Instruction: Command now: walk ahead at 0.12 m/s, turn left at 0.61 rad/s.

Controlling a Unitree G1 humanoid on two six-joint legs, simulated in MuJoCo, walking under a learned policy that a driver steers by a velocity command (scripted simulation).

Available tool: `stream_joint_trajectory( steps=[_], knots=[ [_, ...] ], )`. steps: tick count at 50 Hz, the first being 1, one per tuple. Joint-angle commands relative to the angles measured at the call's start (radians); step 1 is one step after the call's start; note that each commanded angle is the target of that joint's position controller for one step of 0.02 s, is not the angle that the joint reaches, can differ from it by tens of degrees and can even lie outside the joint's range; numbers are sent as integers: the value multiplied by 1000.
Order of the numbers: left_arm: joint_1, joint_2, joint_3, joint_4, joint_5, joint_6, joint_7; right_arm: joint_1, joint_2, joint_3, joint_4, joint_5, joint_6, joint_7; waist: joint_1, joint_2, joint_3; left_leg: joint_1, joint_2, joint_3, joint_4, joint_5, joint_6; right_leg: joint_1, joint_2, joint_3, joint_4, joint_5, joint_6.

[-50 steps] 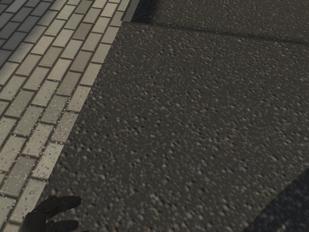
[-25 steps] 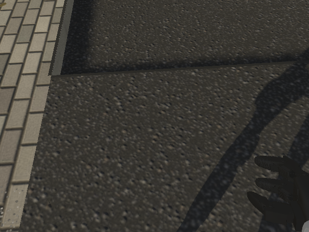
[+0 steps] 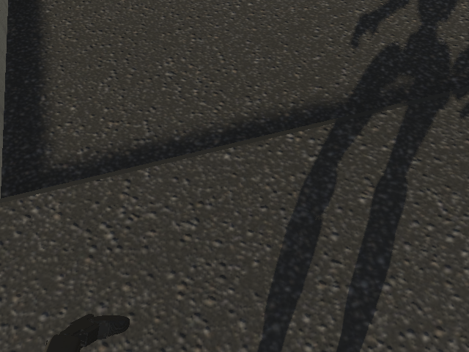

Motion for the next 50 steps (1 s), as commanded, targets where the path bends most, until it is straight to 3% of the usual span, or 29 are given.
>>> stream_joint_trajectory(
  steps=[1, 3, 6, 9, 11, 12, 13, 14, 15, 16, 17, 18, 20, 25, 28, 31, 32, 34, 35, 36, 37, 39, 40, 41, 44, 46, 48, 49, 50],
  knots=[
    [-21, 159, 65, -36, 8, -8, 18, 140, -64, -33, -53, -10, 50, -27, -7, -161, -179, -16, 54, 19, 37, 103, -29, 123, -281, 146, -254, 194, -218],
    [-31, 157, 72, -21, 6, -16, 31, 85, -48, -33, -86, -18, 54, -25, -1, -134, -176, -3, 78, 20, -73, 178, -11, 130, -290, 85, -258, 172, -207],
    [-35, 178, 87, 2, -6, -12, 45, 23, -38, -31, -123, -19, 51, 2, 11, -131, -196, 82, 85, 43, -256, 275, 31, 156, -303, 12, -247, 161, -186],
    [-17, 202, 102, 31, -31, -3, 36, 2, -67, -44, -148, -18, 62, 25, 14, -142, -188, 132, 65, 86, -383, 256, 74, 215, -334, -17, -206, 135, -153],
    [-22, 196, 106, 49, -52, 4, 30, 36, -74, -58, -143, -23, 68, 30, -13, -110, -179, 221, 26, 121, -538, 314, 123, 214, -313, -59, -109, 60, -88],
    [15, 162, 102, 72, -58, 11, 26, 70, -106, -74, -132, -35, 67, 22, -17, -32, -151, 276, 7, 77, -631, 385, 166, 166, -254, -98, 19, -61, -27],
    [67, 129, 98, 76, -30, 22, 22, 91, -229, -107, -147, -39, 59, 2, 10, 265, -84, 338, 184, -217, -785, 764, 255, -27, -120, -194, 314, -328, 76],
    [5, 123, 92, 16, 3, 25, 30, 54, -302, -109, -194, -59, 33, 1, 32, 376, -77, 384, 303, -531, -841, 803, 426, -291, 33, -48, 568, -556, 131],
    [-69, 154, 99, 3, 0, 23, 38, 70, -277, -109, -192, -70, 6, 16, -24, 237, -144, 383, 304, -524, -883, 649, 447, -330, 45, 96, 675, -525, 104],
    [-80, 158, 103, 2, -19, 20, 44, 38, -257, -104, -192, -58, -13, 17, 1, 171, -130, 383, 256, -471, -891, 555, 396, -343, 33, 140, 668, -427, 73],
    [-49, 165, 110, 25, -18, 17, 53, -18, -219, -95, -201, -32, -15, 10, 36, 110, -130, 381, 217, -417, -871, 513, 340, -341, 14, 162, 640, -341, 63],
    [-32, 180, 115, 36, -12, 15, 58, -65, -183, -83, -216, -16, -7, -1, 55, 115, -137, 361, 198, -383, -855, 530, 313, -318, 10, 171, 610, -288, 64],
    [-9, 170, 116, 49, -12, 5, 49, -84, -152, -71, -242, -21, 6, -20, 68, 118, -191, 351, 151, -343, -831, 605, 294, -246, 42, 171, 591, -217, 76],
    [-4, 132, 94, 74, -26, 4, 33, -57, -149, -67, -255, -27, 19, -39, 39, 108, -225, 393, 132, -330, -791, 637, 294, -181, 58, 165, 381, -163, 117],
    [35, 137, 86, 97, -31, 12, 21, -82, -108, -43, -255, -49, 21, -28, 28, 134, -223, 337, 144, -302, -788, 620, 304, -68, 16, 136, 320, -175, 119],
    [61, 111, 68, 111, -30, 10, 5, -103, -31, -3, -220, -68, 12, -3, 26, 126, -194, 252, 144, -267, -795, 570, 305, 96, -18, 112, 195, -176, 102],
    [67, 117, 68, 110, -33, 8, 1, -116, -44, -3, -209, -68, 8, 4, 33, 125, -165, 232, 138, -253, -790, 535, 299, 133, -8, 92, 133, -151, 91],
    [59, 167, 76, 93, -33, 3, -3, -101, -99, -20, -184, -55, 4, 3, 41, 111, -105, 246, 104, -230, -765, 481, 261, 147, 17, 73, -29, -17, 58],
    [55, 213, 84, 79, -27, 1, -2, -84, -119, -29, -180, -55, 1, -4, 27, 72, -99, 269, 74, -212, -721, 434, 227, 135, -12, 131, -39, 120, 32],
    [58, 279, 99, 67, -29, -1, 1, -50, -117, -33, -187, -69, -4, -12, -16, -38, -110, 262, -6, -143, -634, 356, 185, 136, -77, 239, -29, 320, -13],
    [75, 302, 113, 79, -47, 1, 3, -72, -91, -31, -201, -77, -6, -20, -17, -162, -107, 246, -99, -18, -547, 307, 128, 104, -126, 348, -86, 286, -91],
    [139, 273, 113, 83, -36, 2, 12, -178, -67, -34, -230, -56, -5, -33, 54, -262, -94, 98, -160, 3, -415, 144, 89, 190, -220, 574, -170, 267, -204],
    [185, 264, 113, 86, -29, -5, 16, -215, -53, -35, -243, -48, -3, -32, 90, -276, -110, 12, -169, -36, -293, -42, 83, 265, -250, 636, -189, 314, -239],
    [201, 272, 119, 84, -29, -13, 20, -215, -51, -40, -247, -41, -2, -29, 95, -238, -135, -45, -157, -80, -176, -103, 75, 323, -260, 652, -180, 346, -250],
    [128, 255, 131, 57, -70, 10, 45, -207, -13, -35, -238, -32, -13, -18, 61, -153, -172, -37, -119, -93, -341, 21, 53, 360, -159, 544, -136, 290, -150],
    [108, 249, 139, 34, -69, 48, 55, -195, 14, -31, -227, -21, -24, -4, 63, -182, -194, 78, -148, -60, -492, 113, 40, 311, -111, 534, -131, 261, -125],
    [90, 251, 146, 10, -68, 64, 51, -122, -2, -43, -200, -12, -28, 11, 42, -208, -213, 207, -161, -45, -657, 199, 42, 255, -89, 555, -126, 214, -112],
    [62, 243, 144, -4, -79, 66, 49, -65, -15, -53, -179, -13, -28, 12, 9, -200, -215, 304, -154, -30, -797, 306, 52, 202, -64, 554, -110, 131, -88],
    [79, 212, 135, -9, -81, 64, 48, -30, -53, -68, -164, -15, -23, 6, 9, -166, -217, 436, -83, -62, -872, 375, 77, 90, -20, 527, -69, -45, -43]
  ],
)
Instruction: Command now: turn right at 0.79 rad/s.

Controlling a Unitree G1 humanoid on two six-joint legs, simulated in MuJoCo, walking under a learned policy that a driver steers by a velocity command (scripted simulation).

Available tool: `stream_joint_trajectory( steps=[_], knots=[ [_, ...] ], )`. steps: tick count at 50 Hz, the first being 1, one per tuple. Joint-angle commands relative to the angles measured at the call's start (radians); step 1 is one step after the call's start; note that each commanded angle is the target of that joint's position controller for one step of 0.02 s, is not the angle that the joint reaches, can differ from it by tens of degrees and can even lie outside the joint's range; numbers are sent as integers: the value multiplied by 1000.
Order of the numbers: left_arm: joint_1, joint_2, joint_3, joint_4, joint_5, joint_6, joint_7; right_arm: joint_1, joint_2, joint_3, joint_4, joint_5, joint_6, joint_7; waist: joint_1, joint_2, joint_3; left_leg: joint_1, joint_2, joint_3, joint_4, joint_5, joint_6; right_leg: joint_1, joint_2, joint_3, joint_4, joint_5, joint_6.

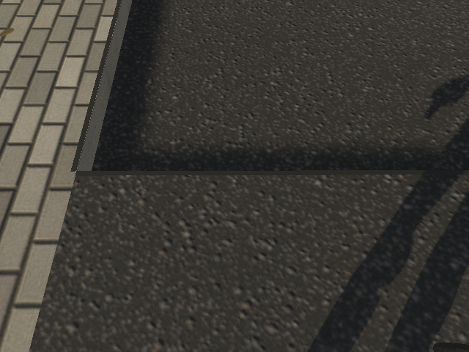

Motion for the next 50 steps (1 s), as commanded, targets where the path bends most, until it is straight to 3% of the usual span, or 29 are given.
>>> stream_joint_trajectory(
  steps=[1, 2, 3, 4, 6, 8, 11, 17, 19, 21, 22, 23, 24, 25, 26, 27, 29, 32, 35, 38, 41, 43, 44, 45, 46, 47, 48, 49, 50],
  knots=[
    [2, 43, 11, -89, 9, -6, -6, 119, -156, -52, -37, -15, 2, -12, -21, 92, -205, 335, 290, -229, -241, 144, 112, -142, 0, 48, 192, -300, -63],
    [8, 78, 25, -116, 15, -22, -5, 58, -205, -57, -58, -74, 2, -3, 3, 280, -138, 202, 479, -470, -277, 222, 239, -301, 47, -35, 384, -426, -24],
    [14, 158, 45, -103, 24, -30, -6, 0, -162, -46, -84, -78, -10, -5, 22, 199, -95, 159, 492, -420, -281, 243, 271, -299, -45, -56, 544, -374, -3],
    [21, 185, 57, -79, 20, -24, -6, -51, -108, -30, -90, -65, -16, -11, 33, 127, -66, 126, 421, -290, -263, 234, 239, -295, -61, -82, 605, -300, 8],
    [48, 141, 49, -55, 22, -5, -6, -76, -85, -21, -94, -37, -19, -29, 26, 111, -49, 147, 326, -120, -234, 280, 199, -325, -82, -116, 701, -180, 35],
    [0, 109, 34, -90, 17, -5, -17, -23, -87, -17, -80, -39, -16, -42, -10, 131, -45, 165, 305, -18, -233, 392, 219, -352, -109, -180, 719, -128, 62],
    [-93, 70, 9, -149, 16, -11, -30, 78, -115, -26, -52, -45, -2, -48, -77, 131, -63, 269, 345, 3, -231, 476, 269, -388, -138, -213, 615, -132, 91],
    [-114, 33, -17, -173, 36, -10, -38, 64, -175, -44, -28, -17, 5, -6, -68, 132, -105, 249, 379, 62, -199, 602, 299, -180, -112, -250, 358, -210, 59],
    [-110, 15, -25, -163, 41, -10, -32, 66, -150, -31, -2, -4, -1, 8, -57, 155, -120, 228, 359, 56, -172, 618, 289, -59, -84, -263, 206, -209, 33],
    [-43, -8, -31, -118, 50, -15, -30, 43, -91, -1, 24, 15, -12, 22, -4, 153, -128, 166, 313, 63, -118, 594, 235, 159, -62, -281, -124, 13, -10],
    [-22, 42, -21, -113, 54, -18, -25, 86, -89, 5, 47, 23, -22, 29, -1, 134, -134, 88, 290, 64, -100, 537, 175, 311, -82, -250, -224, 185, -36],
    [33, 131, -3, -117, 61, -19, -11, 106, -78, 16, 37, -9, -33, 35, -12, 45, -217, -16, 245, 79, -35, 309, 101, 500, -226, -125, -124, 518, -72],
    [-8, 193, 9, -124, 74, -8, 2, 160, -47, 26, 34, -27, -41, 44, -53, -139, -234, -173, 174, 141, 42, -65, 30, 564, -391, -50, -19, 754, -202],
    [-40, 142, 8, -122, 67, -7, -2, 111, -92, 16, 27, -11, -31, 36, -12, -171, -235, -159, 149, 142, 148, -218, -3, 448, -409, -43, -50, 614, -291],
    [-49, 140, 11, -123, 68, -14, -4, 68, -150, -4, 14, 10, -18, 28, 15, -181, -178, -240, 134, 142, 326, -284, -14, 419, -407, -41, -91, 560, -315],
    [-49, 134, 11, -118, 74, -23, 0, 76, -165, -21, 23, 20, -1, 17, 19, -188, -159, -304, 136, 115, 516, -336, -26, 390, -420, -51, -116, 552, -325],
    [-132, 90, -2, -120, 58, -44, 3, 151, -144, -33, 44, 19, 45, -2, -38, -168, -104, -296, 160, 66, 647, -268, -43, 258, -400, -157, -155, 465, -289],
    [-186, 51, -9, -111, 63, -54, 7, 141, -95, -27, 17, 10, 74, -14, -57, -151, -67, -291, 177, 100, 616, -120, -61, 191, -373, -267, -196, 318, -257],
    [-185, 69, 1, -100, 61, -54, 9, 85, -59, -13, -38, 6, 75, 9, -37, -128, -85, -232, 203, 123, 428, -57, -42, 214, -380, -334, -178, 290, -245],
    [-114, 145, 27, -79, 31, -75, -13, 81, -83, -15, -70, 18, 67, 41, -15, -136, -121, -162, 206, 168, 337, -93, 22, 222, -437, -285, -280, -204, -227],
    [-149, 159, 32, -69, 7, -98, -38, 132, -101, -26, -46, 26, 57, 48, -67, -105, -58, -95, 197, 218, 242, -137, 95, 199, -447, -291, -310, -429, -184],
    [-201, 126, 26, -67, 1, -99, -48, 272, -89, -32, 32, 27, 49, 39, -144, -30, -37, 96, 137, 308, 113, -79, 140, 102, -384, -396, -178, -468, -141],
    [-216, 70, 10, -72, 15, -101, -50, 415, -128, -55, 97, 24, 42, 29, -196, 92, -38, 256, 85, 291, 46, -113, 181, 5, -296, -482, 79, -381, -111],
    [-290, -14, -18, -116, 33, -110, -55, 570, -221, -83, 126, 20, 26, 20, -255, 361, 0, 428, 265, -98, -69, -179, 292, -336, -196, -527, 617, -402, -50],
    [-353, -25, -28, -208, 22, -143, -54, 482, -279, -69, 48, 11, -30, 42, -183, 406, 26, 451, 408, -717, -326, -418, 458, -689, -6, -289, 819, -442, -29],
    [-380, 52, -20, -216, -6, -181, -72, 411, -215, -54, 16, 12, -62, 51, -181, 229, 38, 488, 479, -717, -386, -424, 461, -776, -78, -191, 853, -348, -55],
    [-347, 67, -19, -210, -7, -206, -84, 388, -181, -39, 8, 11, -76, 47, -141, 180, 40, 482, 464, -643, -359, -351, 431, -765, -106, -176, 808, -257, -75],
    [-291, 77, -16, -175, 17, -215, -86, 367, -160, -29, 2, 13, -72, 42, -106, 85, 34, 442, 421, -540, -332, -321, 396, -706, -129, -174, 746, -179, -76],
    [-274, 90, -9, -161, 40, -219, -87, 330, -145, -18, -8, 12, -65, 32, -80, 64, 53, 375, 381, -452, -332, -249, 365, -643, -139, -177, 650, -104, -65]
  ],
)
Over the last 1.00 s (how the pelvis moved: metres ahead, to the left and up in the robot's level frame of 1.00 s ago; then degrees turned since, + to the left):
0.07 0.06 0.01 11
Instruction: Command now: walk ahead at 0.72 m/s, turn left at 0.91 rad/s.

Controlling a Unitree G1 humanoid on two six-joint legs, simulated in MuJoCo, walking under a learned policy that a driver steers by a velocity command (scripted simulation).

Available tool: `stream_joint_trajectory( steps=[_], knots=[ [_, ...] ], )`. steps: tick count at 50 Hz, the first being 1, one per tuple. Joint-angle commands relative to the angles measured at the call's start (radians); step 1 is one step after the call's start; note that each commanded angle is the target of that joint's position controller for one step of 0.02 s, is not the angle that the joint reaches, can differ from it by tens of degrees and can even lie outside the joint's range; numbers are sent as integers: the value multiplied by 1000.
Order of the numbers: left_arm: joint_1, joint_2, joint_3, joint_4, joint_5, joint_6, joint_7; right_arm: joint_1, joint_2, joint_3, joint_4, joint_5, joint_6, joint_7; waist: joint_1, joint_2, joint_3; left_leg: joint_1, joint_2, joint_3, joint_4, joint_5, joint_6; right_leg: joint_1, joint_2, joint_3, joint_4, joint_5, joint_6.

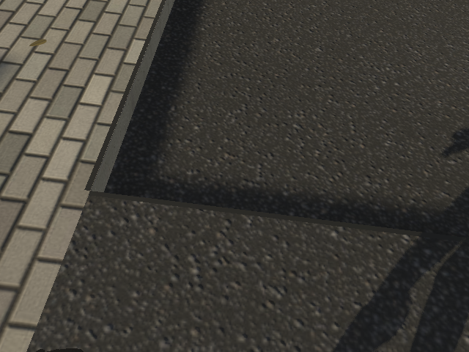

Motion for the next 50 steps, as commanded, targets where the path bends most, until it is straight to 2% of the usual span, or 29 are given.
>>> stream_joint_trajectory(
  steps=[1, 4, 7, 10, 12, 15, 17, 18, 19, 20, 21, 22, 23, 24, 27, 30, 31, 35, 37, 38, 39, 40, 41, 42, 43, 44, 45, 47, 50],
  knots=[
    [-183, 121, 21, -132, 24, -62, -17, 10, -136, -17, -91, -7, -27, -26, 7, 97, 97, 255, 266, -529, -433, -87, 208, -452, -30, 84, -106, 169, 7],
    [-203, 62, -2, -117, 25, -41, -22, 14, -133, -9, -74, -12, -24, -64, 3, 108, 114, 182, 184, -325, -478, 142, 159, -356, 7, 11, -325, 387, 62],
    [-290, 6, -30, -126, 8, -31, -35, 73, -117, 0, -25, -15, -27, -74, -50, 159, 150, 106, 156, -183, -540, 276, 112, -234, 33, -70, -503, 556, 60],
    [-346, 14, -35, -139, -11, -34, -54, 114, -118, 6, 27, -10, -38, -63, -73, 167, 191, 189, 186, -110, -579, 342, 87, -224, 31, -97, -646, 592, 2],
    [-346, 32, -31, -146, -17, -39, -66, 111, -133, 7, 52, -16, -40, -57, -58, 176, 171, 297, 210, -53, -532, 603, 60, -211, 57, -117, -705, 568, -47],
    [-213, 93, -2, -143, -29, -24, -56, 92, -191, -5, 67, -64, -29, -67, 36, 256, 5, 446, 233, 19, -283, 1411, 6, -36, 177, -191, -630, 437, -108],
    [213, 164, 33, -37, -38, 6, -32, -17, -218, -12, 47, -83, -13, -74, 256, 241, -182, 297, 221, 56, 200, 1677, -26, 424, 180, -155, -591, 428, -160],
    [431, 195, 36, 15, -29, 27, -12, -84, -165, 5, 9, -100, -23, -74, 313, 62, -267, -55, 138, 10, 615, 1037, -47, 775, 58, 91, -497, 209, -201],
    [402, 238, 42, 22, -16, 4, -24, 86, -9, 47, -20, -39, -58, -48, 140, -332, -416, -506, -93, -151, 1045, -49, -143, 1087, -230, 815, -711, -248, -468],
    [370, 146, 35, 7, -3, 5, -10, -30, -134, 38, -49, 1, -107, -27, 208, -149, -393, -585, -52, -257, 1021, 61, -74, 1026, -210, 978, -917, -469, -410],
    [347, 138, 28, -1, 20, -1, 1, -150, -146, 38, -89, 30, -129, -22, 189, -67, -223, -601, -9, -252, 971, 82, -49, 864, -198, 856, -939, -356, -360],
    [298, 125, 21, -6, 27, -12, -3, -214, -126, 48, -108, 10, -144, -26, 128, 118, -105, -543, 22, -237, 855, 116, -28, 644, -159, 766, -973, -194, -334],
    [236, 97, 9, -18, 32, -19, -4, -237, -114, 45, -106, -20, -144, -31, 77, 162, -56, -469, 54, -235, 758, 136, -24, 482, -105, 654, -974, -64, -322],
    [192, 84, 0, -36, 42, -18, 2, -205, -101, 46, -102, -27, -134, -29, 22, 118, -7, -423, 67, -238, 721, 141, -32, 358, -58, 592, -994, -11, -336],
    [194, 61, -10, -34, 2, -9, 17, -211, -88, 51, -121, -46, -105, -34, -18, 76, 105, -407, 103, -177, 521, 135, -89, 136, -1, 482, -1033, 64, -342],
    [219, 91, 1, -30, -11, -5, 43, -407, -38, 73, -198, -71, -114, -30, 58, 41, 162, -249, 58, -100, 174, 441, -140, -61, 90, 355, -1031, 176, -286],
    [251, 101, 6, -17, -17, 0, 45, -446, -21, 74, -213, -68, -118, -28, 89, 27, 140, -151, 29, -85, 86, 559, -146, -98, 99, 344, -1016, 168, -256],
    [329, 111, 17, 17, -34, 20, 56, -475, -89, 26, -241, -11, -120, -37, 115, -38, 52, -27, -17, -151, -80, 622, -168, 103, 61, 451, -914, 150, -204],
    [316, 113, 20, 17, -20, 39, 55, -366, -148, -12, -219, 10, -124, -43, 34, -67, -1, 43, -19, -163, -96, 431, -149, 238, 41, 462, -747, 348, -167],
    [283, 114, 17, 5, -2, 48, 46, -197, -174, -34, -192, 19, -122, -46, -70, -59, -91, 184, 13, -163, -75, 346, -123, 252, 56, 427, -545, 471, -129],
    [263, 49, -9, -30, 38, 50, 35, 40, -229, -48, -165, 16, -111, -58, -165, 3, -271, 473, 173, -300, 3, 131, -61, 120, 84, 364, -212, 401, -96],
    [486, -93, -48, -62, -19, 39, 28, 77, -317, -58, -138, -20, -106, -39, -27, 493, -460, 778, 435, -899, -194, -241, 125, -195, 190, 249, 194, -174, -49],
    [431, -18, -53, -54, -57, 38, 40, 38, -220, -47, -143, -22, -103, -25, -53, 511, -362, 686, 438, -1042, -309, -435, 121, -360, 83, 198, 313, -65, -50],
    [299, 68, -33, -56, -38, 45, 46, -20, -141, -33, -146, -22, -93, -32, -82, 338, -200, 560, 382, -843, -311, -316, 79, -398, 42, 165, 318, 27, -53],
    [209, 100, -22, -68, -13, 50, 45, -47, -119, -26, -128, -32, -83, -34, -80, 157, -103, 426, 345, -663, -298, -99, 57, -368, 3, 145, 286, 84, -55],
    [140, 99, -16, -88, 7, 54, 40, -74, -104, -19, -109, -42, -79, -33, -63, 83, -10, 291, 300, -520, -309, 70, 52, -333, -30, 142, 220, 109, -58],
    [145, 81, -13, -102, -5, 63, 30, -107, -87, -13, -90, -44, -83, -36, -21, 133, 28, 209, 283, -437, -329, 134, 53, -292, -70, 152, 173, 123, -61],
    [140, 46, -17, -115, -26, 87, 20, -138, -54, -6, -57, -16, -91, -28, 16, 151, 64, 147, 266, -322, -382, 195, 48, -277, -119, 147, 87, 115, -70],
    [73, 25, -31, -146, -17, 96, 8, -156, -103, -20, -20, -3, -92, -23, 30, 88, 121, 124, 288, -197, -448, 332, 69, -353, -144, 135, -39, 192, -66]
  ],
)
Over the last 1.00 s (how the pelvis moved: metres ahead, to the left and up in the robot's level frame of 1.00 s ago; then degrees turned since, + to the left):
0.07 0.02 -0.01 10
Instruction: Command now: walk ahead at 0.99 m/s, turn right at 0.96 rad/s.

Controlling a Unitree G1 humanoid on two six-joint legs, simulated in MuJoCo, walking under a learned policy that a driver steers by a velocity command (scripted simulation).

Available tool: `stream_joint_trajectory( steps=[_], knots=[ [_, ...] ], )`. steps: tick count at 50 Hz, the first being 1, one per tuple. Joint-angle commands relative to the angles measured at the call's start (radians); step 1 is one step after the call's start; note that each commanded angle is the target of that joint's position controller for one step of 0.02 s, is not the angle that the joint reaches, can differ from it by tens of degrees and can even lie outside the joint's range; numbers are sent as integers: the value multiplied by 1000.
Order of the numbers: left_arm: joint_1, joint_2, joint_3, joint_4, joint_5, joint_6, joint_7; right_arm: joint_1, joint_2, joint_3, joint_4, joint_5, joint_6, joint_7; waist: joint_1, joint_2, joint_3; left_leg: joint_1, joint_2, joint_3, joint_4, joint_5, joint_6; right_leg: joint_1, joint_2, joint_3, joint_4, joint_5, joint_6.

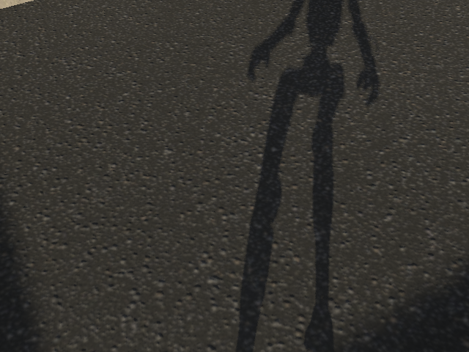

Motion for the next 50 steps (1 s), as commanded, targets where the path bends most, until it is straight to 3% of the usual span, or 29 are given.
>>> stream_joint_trajectory(
  steps=[1, 3, 5, 8, 11, 13, 15, 16, 17, 18, 19, 20, 21, 22, 24, 27, 30, 33, 35, 36, 37, 38, 39, 40, 41, 42, 44, 46, 50],
  knots=[
    [-27, -40, -26, -83, 4, -14, -21, -113, -89, -10, -48, -4, -21, 4, 59, 81, 94, 12, 298, -194, -246, 248, 192, -181, -93, 97, -104, 128, 6],
    [0, 3, -6, -53, 16, -30, -36, -95, -120, -18, -28, -24, -29, -3, 64, 18, 48, 99, 293, -83, -176, 377, 177, -204, -78, 72, -89, 331, 9],
    [-97, 19, 5, -63, 10, -57, -54, -38, -64, 5, 3, -22, -35, -19, 36, 36, 111, 121, 237, -9, -165, 320, 111, -233, -31, 54, -244, 491, -22],
    [-268, -32, -15, -106, 28, -87, -88, 74, -88, 9, 53, -26, -26, -17, -16, 13, 172, -20, 208, 105, -221, 192, 75, 37, 42, -41, -533, 743, -45],
    [-311, -19, -12, -120, 15, -93, -99, 143, -156, 1, 89, 11, 14, -16, 10, 55, 216, 109, 263, 105, -151, 504, 109, 86, 105, -68, -677, 573, -46],
    [-228, 34, 9, -91, 29, -95, -87, 201, -187, 0, 131, 28, 43, -23, 76, 103, 169, 267, 278, 75, 63, 820, 110, 146, 126, -84, -735, 482, -56],
    [109, 91, 43, 31, 19, -79, -59, 168, -189, 4, 157, 3, 64, -29, 224, 202, 9, 219, 278, -19, 475, 932, 114, 469, 21, -6, -769, 515, -83],
    [326, 107, 55, 99, 27, -75, -34, 35, -185, -3, 133, 7, 59, -21, 363, 154, -35, -33, 148, -30, 880, 585, 65, 775, -57, 76, -890, 622, -99],
    [369, 175, 43, 146, 80, -82, -20, 47, 12, 35, 59, -27, 29, -14, 267, -175, -162, -500, 34, -175, 1331, -474, 73, 1184, -155, 137, -463, 1028, -54],
    [371, 162, 30, 108, 90, -83, -13, 226, 11, 52, 72, 10, -14, 2, 190, -263, -373, -611, 29, -386, 1293, -430, 114, 1325, -214, 162, -307, 1217, -72],
    [418, 131, 51, 119, 89, -79, -22, 154, -39, 40, 44, 63, -33, 0, 263, -184, -474, -718, 34, -362, 1189, -299, 80, 1380, -260, 305, -517, 778, -202],
    [362, 147, 68, 162, 76, -94, -24, 53, -35, 40, 2, 86, -36, -13, 223, -81, -378, -747, 77, -287, 1098, -146, 57, 1157, -297, 490, -793, 141, -255],
    [212, 72, 46, 158, 69, -116, -20, -9, -31, 34, 14, 70, -15, -36, 162, 72, -221, -658, 134, -279, 1072, -17, 50, 863, -292, 522, -895, 5, -218],
    [103, 1, 19, 151, 72, -133, -21, 29, -22, 32, 34, 51, 17, -44, 94, 104, -93, -595, 175, -274, 1076, 44, 23, 660, -269, 437, -917, 144, -189],
    [32, -43, 7, 166, 69, -153, -27, 109, 36, 37, 60, 30, 61, -34, 11, 42, -31, -523, 243, -295, 1020, 82, -4, 446, -272, 295, -926, 287, -151],
    [-25, -57, -5, 182, 54, -157, -6, -67, 37, 41, -7, 25, 78, -19, 25, -32, 114, -605, 269, -252, 845, 125, 7, 363, -189, 15, -1040, 379, -86],
    [15, -40, -6, 194, 67, -136, 38, -177, 34, 45, -47, 24, 71, 9, 56, 35, 128, -685, 198, -145, 708, 290, 55, 517, -82, -186, -1057, 540, -16],
    [45, 52, 6, 176, 59, -118, 66, -246, 20, 42, -94, 14, 48, 59, 51, 74, 108, -503, 83, 41, 426, 429, 110, 572, -61, -292, -976, 916, 45],
    [33, 149, 29, 155, 62, -98, 81, -82, -55, 0, -73, 31, 61, 71, -64, -26, -41, -224, -21, 107, 451, 365, 134, 615, -103, -278, -748, 1341, 52],
    [-42, 176, 37, 130, 46, -91, 73, 127, -132, -36, -26, 34, 85, 64, -188, -61, -127, 17, -41, 80, 491, 288, 171, 548, -122, -258, -514, 1446, 44],
    [-144, 162, 35, 102, 25, -98, 50, 380, -199, -71, 48, 31, 109, 47, -320, -15, -195, 329, -7, -6, 421, 328, 230, 379, -85, -232, -152, 1268, 44],
    [-260, -1, -4, 68, 10, -128, 20, 423, -153, -59, 101, 19, 124, 36, -330, 319, -45, 352, 22, -122, 222, 453, 282, 144, 197, -236, 421, 66, 82],
    [-19, -145, -49, -5, 19, -170, -4, 226, -117, -6, 35, -26, 88, 45, -13, 585, -116, 405, 106, -599, 173, 329, 421, -126, 235, 24, 565, -341, 62],
    [11, -70, -53, -36, 10, -197, -19, 151, -61, 1, -32, -41, 60, 48, 0, 419, -253, 447, 235, -927, -43, -147, 514, -199, 213, 151, 528, -312, 19],
    [-85, -6, -36, -50, -6, -204, -23, 108, -56, -8, -47, -33, 33, 52, 17, 156, -98, 268, 247, -993, -189, -340, 459, -200, 177, 136, 368, -226, -20],
    [-116, 0, -28, -35, 8, -192, -13, 16, -57, -8, -65, -23, 10, 58, 77, -55, -25, 91, 229, -950, -195, -387, 398, -122, 117, 141, 204, -137, -30],
    [-96, -3, -27, -15, 45, -160, 3, -81, -91, -12, -97, -6, -6, 43, 133, -62, 37, -153, 153, -827, -158, -179, 392, 9, 80, 161, 71, -79, 29],
    [-129, 3, -23, -24, 52, -140, 18, -77, -65, -1, -95, 11, -3, 16, 135, -37, 52, -246, 85, -662, -174, -26, 367, 81, 52, 134, -120, -46, 81],
    [-367, -104, -49, -129, 63, -130, 20, -30, -62, -4, -68, 26, 23, -22, 17, 52, 86, -393, -33, -466, -154, 103, 272, 251, 114, 22, -583, 281, 138]
  ],
)
Over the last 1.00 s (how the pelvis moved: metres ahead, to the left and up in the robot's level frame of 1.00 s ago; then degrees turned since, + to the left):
0.84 -0.01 0.00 -34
